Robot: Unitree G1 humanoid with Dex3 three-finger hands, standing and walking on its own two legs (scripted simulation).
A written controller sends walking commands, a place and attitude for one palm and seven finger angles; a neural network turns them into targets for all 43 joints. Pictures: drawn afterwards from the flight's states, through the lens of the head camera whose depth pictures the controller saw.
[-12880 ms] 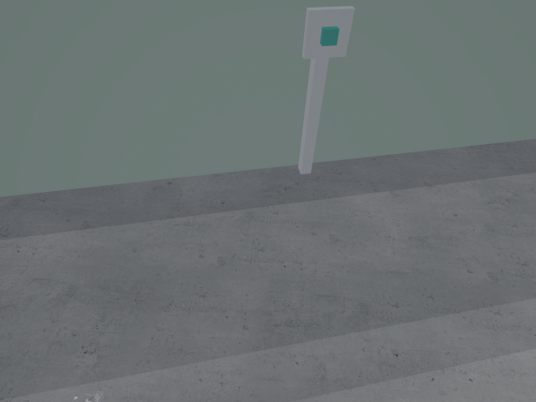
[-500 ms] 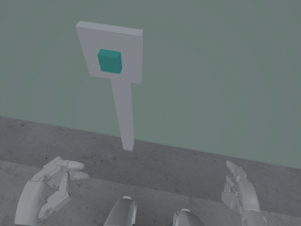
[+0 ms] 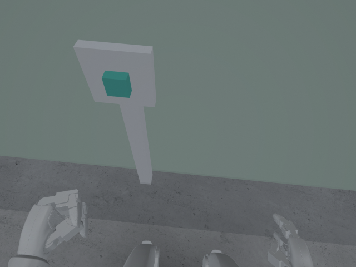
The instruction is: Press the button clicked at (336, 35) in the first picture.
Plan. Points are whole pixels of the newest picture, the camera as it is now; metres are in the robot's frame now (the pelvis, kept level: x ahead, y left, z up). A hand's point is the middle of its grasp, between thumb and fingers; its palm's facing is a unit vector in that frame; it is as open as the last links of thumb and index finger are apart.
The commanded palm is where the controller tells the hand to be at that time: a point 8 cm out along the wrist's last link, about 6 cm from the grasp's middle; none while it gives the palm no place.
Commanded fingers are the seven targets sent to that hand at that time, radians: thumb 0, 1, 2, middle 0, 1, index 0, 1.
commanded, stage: raise the hand and make a fist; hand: left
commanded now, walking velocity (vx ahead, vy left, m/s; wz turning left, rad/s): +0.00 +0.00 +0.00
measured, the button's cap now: (118, 83) +0.53 +0.20 +0.08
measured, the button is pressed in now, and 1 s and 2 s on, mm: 0 0 0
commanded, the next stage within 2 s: aim a knuckle at the button in 0.96 s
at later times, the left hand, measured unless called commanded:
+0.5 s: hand (74, 205) +0.22 +0.21 +0.07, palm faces -0.02 -1.00 -0.06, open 3.1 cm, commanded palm +0.20 +0.26 +0.08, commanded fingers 0.00 0.90 0.90 -1.30 -1.50 -1.30 -1.50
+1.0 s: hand (76, 200) +0.23 +0.21 +0.07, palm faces -0.02 -1.00 -0.05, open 3.1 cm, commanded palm +0.21 +0.26 +0.08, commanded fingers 0.00 0.90 0.90 -1.30 -1.50 -1.30 -1.50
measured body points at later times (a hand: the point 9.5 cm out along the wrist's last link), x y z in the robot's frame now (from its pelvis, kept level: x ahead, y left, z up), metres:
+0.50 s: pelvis +0.01 +0.00 +0.02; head +0.06 +0.01 +0.46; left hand +0.22 +0.26 +0.07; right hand +0.19 -0.23 -0.06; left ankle +0.03 +0.11 -0.65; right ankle +0.02 -0.11 -0.65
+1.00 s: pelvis +0.01 +0.00 +0.02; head +0.06 +0.01 +0.47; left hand +0.23 +0.26 +0.08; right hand +0.19 -0.24 -0.05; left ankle +0.03 +0.11 -0.65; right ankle +0.02 -0.11 -0.65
